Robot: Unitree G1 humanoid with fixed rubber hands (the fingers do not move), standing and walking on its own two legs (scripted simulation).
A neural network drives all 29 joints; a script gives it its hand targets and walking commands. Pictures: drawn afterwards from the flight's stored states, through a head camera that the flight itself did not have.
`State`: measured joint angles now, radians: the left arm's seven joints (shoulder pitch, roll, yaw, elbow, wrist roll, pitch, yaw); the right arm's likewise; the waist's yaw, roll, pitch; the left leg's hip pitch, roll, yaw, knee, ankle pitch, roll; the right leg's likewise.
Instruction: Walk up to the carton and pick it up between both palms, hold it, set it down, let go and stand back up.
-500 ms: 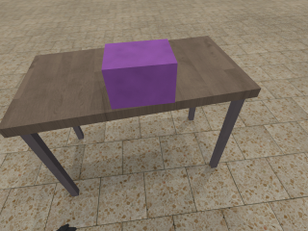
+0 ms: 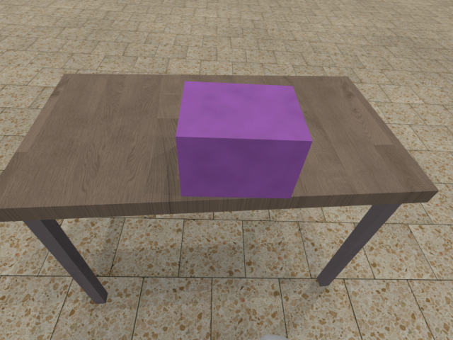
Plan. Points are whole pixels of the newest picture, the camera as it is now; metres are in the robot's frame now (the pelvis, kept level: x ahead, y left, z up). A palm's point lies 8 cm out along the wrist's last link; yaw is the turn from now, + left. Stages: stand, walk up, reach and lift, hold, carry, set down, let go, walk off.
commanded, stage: walk up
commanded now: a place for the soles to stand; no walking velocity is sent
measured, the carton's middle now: (237, 140) +0.54 -0.02 +0.06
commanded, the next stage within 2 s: reach and lift in 1.90 s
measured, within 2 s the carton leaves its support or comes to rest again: neither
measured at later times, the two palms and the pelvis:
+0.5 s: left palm (96, 327) +0.18 +0.24 -0.09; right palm (390, 326) +0.18 -0.30 -0.08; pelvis +0.07 -0.04 +0.00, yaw +3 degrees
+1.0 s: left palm (101, 319) +0.19 +0.23 -0.07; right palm (385, 312) +0.21 -0.30 -0.08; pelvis +0.09 -0.04 +0.01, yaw +2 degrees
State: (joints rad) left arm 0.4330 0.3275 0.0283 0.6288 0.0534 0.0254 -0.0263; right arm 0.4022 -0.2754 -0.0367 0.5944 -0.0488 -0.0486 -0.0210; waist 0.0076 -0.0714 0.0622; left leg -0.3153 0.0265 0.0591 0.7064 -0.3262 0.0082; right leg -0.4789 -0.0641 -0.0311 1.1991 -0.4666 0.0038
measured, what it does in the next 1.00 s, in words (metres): steps on the spot: right foot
